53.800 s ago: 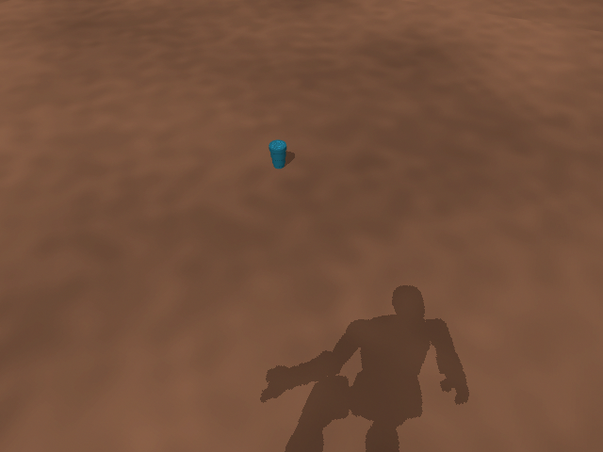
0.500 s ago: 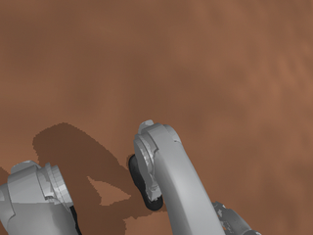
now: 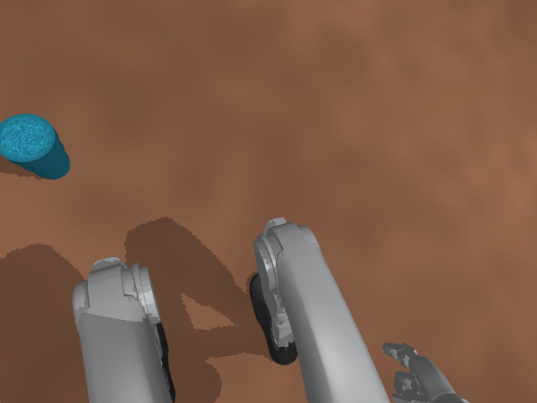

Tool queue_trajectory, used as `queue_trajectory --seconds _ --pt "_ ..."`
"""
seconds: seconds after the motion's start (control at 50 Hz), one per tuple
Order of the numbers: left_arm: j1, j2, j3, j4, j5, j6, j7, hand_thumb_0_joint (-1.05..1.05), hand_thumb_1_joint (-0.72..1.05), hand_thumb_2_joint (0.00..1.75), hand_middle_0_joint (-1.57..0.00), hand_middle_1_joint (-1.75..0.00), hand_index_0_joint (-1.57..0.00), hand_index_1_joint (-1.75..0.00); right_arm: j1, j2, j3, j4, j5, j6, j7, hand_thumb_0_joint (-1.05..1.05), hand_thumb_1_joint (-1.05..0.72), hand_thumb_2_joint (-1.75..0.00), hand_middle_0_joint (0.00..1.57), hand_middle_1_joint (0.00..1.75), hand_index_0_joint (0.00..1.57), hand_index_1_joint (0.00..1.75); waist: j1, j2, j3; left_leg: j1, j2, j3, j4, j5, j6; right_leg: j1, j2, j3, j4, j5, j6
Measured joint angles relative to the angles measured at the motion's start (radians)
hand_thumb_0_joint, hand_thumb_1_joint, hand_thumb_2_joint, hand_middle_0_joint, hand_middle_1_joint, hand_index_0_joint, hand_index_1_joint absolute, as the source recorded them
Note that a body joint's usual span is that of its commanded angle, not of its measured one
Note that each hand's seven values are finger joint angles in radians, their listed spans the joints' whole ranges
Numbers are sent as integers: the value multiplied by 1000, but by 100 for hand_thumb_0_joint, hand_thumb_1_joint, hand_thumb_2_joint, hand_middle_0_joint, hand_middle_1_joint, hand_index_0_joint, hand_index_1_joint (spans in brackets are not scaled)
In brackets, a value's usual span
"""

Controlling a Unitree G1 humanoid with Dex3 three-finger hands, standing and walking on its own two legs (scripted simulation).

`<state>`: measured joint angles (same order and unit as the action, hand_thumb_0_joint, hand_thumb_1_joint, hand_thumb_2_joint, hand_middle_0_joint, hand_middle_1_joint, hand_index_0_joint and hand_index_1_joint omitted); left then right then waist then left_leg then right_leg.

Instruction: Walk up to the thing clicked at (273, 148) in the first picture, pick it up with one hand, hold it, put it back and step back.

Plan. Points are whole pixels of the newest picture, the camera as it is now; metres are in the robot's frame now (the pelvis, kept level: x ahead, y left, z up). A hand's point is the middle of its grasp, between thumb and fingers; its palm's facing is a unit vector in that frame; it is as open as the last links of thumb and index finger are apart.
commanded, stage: withdraw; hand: left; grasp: from above
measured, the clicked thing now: (41, 153) +0.55 +0.29 -0.31
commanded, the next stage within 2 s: home in 0.32 s
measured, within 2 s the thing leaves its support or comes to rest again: neither
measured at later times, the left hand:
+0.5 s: hand out of the picture +0.56 +0.32 -0.15, palm faces -0.35 -0.06 -0.94, open 13.2 cm
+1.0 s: hand out of the picture +0.40 +0.29 +0.01, palm faces -0.25 -0.60 -0.76, open 8.2 cm
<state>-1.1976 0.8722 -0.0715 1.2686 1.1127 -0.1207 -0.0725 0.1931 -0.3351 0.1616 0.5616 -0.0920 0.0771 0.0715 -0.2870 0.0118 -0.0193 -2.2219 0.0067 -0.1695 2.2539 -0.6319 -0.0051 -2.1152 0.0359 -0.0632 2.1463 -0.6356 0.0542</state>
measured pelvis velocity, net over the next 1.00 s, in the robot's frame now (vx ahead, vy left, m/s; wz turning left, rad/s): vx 0.02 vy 0.00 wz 0.08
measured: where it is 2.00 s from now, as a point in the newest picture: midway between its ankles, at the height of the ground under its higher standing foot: (220, 355)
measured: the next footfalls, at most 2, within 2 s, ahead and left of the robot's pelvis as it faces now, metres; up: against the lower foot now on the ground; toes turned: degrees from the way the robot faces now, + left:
none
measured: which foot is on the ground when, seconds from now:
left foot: down 0.00-1.00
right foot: down 0.00-1.00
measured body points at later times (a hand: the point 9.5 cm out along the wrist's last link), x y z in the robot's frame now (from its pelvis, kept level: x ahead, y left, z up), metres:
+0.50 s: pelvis +0.00 +0.00 -0.04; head +0.26 +0.08 +0.32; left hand +0.57 +0.32 -0.09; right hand +0.03 -0.25 -0.13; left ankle +0.09 +0.13 -0.34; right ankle +0.12 -0.14 -0.34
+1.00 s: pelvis +0.02 +0.00 +0.10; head +0.19 +0.06 +0.51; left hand +0.41 +0.32 +0.05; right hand +0.16 -0.26 -0.01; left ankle +0.09 +0.13 -0.34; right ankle +0.12 -0.14 -0.34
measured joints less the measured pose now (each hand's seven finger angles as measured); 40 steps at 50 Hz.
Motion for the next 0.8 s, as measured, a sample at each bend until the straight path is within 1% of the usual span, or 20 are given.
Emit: queue_trajectory --seconds 0.04,0.08,0.16,0.24,0.28,0.32,0.36,0.4,0.46,0.56,0.6,0.64,0.68,0.72,0.76,0.8 --pt "-4 4 2 15 21 -34 13 0 -47 96 -16 -95 -14 -96 8 -6 7 0 -3 5 -12 0 -91 -90 20 30 20 30 -9 -10 7 -10 -2 -3 4 7 -1 -8 0 -3 3 6 -7" --pt "-3 10 9 33 49 -61 42 0 -45 95 -17 -93 -16 -94 14 -8 13 2 -9 11 -20 0 -91 -90 20 30 20 30 -21 -20 15 -24 -4 -6 14 14 -2 -20 0 -5 12 11 -12" --pt "1 20 28 88 99 -90 142 0 -42 92 -19 -90 -18 -91 23 -4 26 17 -23 22 -17 0 -91 -90 20 30 20 30 -43 -33 27 -64 -9 -7 44 24 -1 -57 0 -4 43 17 -14" --pt "9 33 65 133 141 -92 236 0 -40 90 -21 -89 -20 -89 27 9 36 34 -34 13 -3 0 -91 -90 20 30 20 30 -57 -36 45 -105 -14 -7 83 30 1 -94 1 -1 81 20 -9" --pt "10 40 86 143 154 -82 270 0 -39 90 -22 -88 -21 -89 29 20 40 40 -37 4 5 0 -91 -90 20 30 20 30 -60 -36 53 -122 -15 -5 100 32 2 -112 3 3 99 20 -4" --pt "10 49 108 146 158 -66 295 0 -39 89 -22 -88 -22 -88 30 33 44 43 -38 -5 13 0 -91 -90 20 30 20 30 -62 -35 56 -137 -15 -3 114 31 3 -127 5 6 114 20 2" --pt "7 54 125 141 155 -46 310 0 -38 88 -23 -87 -22 -87 31 46 45 47 -37 -14 19 0 -91 -90 20 30 20 30 -62 -33 51 -149 -14 -1 124 29 3 -141 6 9 126 17 5" --pt "-1 58 134 134 145 -24 311 0 -37 88 -24 -86 -23 -86 30 60 44 52 -35 -22 25 0 -91 -90 20 30 20 30 -60 -28 43 -156 -15 1 127 26 2 -149 5 12 132 12 4" --pt "-16 62 126 117 122 8 284 0 -36 88 -24 -85 -23 -85 23 77 40 57 -33 -29 29 0 -90 -90 20 30 20 30 -52 -18 27 -152 -13 4 123 15 1 -149 5 15 130 3 5" --pt "-11 40 89 56 77 52 204 0 -32 87 -25 -82 -24 -82 17 83 22 52 -26 -20 28 0 -90 -89 20 30 20 30 -30 3 -7 -117 -7 7 94 -13 0 -118 3 14 100 -19 8" --pt "10 22 86 21 47 61 170 0 -28 87 -25 -78 -23 -78 17 78 11 43 -22 -13 28 0 -90 -89 20 30 20 30 -20 12 -16 -94 -6 6 76 -23 -1 -95 0 12 82 -27 8" --pt "49 -4 93 -31 12 68 135 0 -23 86 -24 -73 -23 -73 23 69 -4 29 -15 -4 28 0 -89 -89 20 30 20 30 -7 20 -27 -70 -5 6 56 -31 -2 -71 -2 10 60 -33 8" --pt "106 -38 106 -101 -32 74 102 0 -15 85 -24 -67 -22 -67 34 57 -24 12 -6 8 28 0 -89 -89 20 30 20 30 10 30 -40 -46 -5 7 31 -35 -3 -46 -5 8 36 -38 3" --pt "184 -80 125 -197 -84 79 72 0 -6 83 -23 -60 -22 -61 47 45 -49 -2 7 23 29 0 -89 -89 20 30 20 30 33 39 -57 -18 -5 11 1 -37 -3 -19 -10 9 9 -41 -1" --pt "277 -126 145 -310 -153 90 49 0 6 81 -22 -53 -21 -54 56 35 -76 -8 23 40 29 0 -89 -89 20 30 20 30 59 45 -79 16 -3 20 -35 -38 -2 11 -13 15 -22 -43 1" --pt "362 -169 155 -404 -232 110 43 0 18 80 -22 -48 -21 -48 54 31 -98 -4 39 55 24 0 -90 -89 20 30 20 30 85 43 -102 60 0 32 -76 -38 0 48 -15 24 -57 -42 7"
